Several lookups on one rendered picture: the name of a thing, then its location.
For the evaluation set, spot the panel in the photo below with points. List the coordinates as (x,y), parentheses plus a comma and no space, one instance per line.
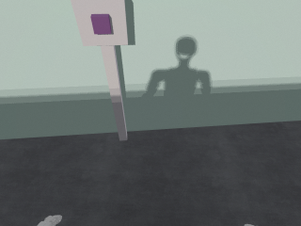
(82,10)

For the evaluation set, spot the left robot hand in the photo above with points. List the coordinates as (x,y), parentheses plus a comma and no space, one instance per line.
(51,221)

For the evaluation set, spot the button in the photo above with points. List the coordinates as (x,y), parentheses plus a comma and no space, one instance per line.
(101,23)

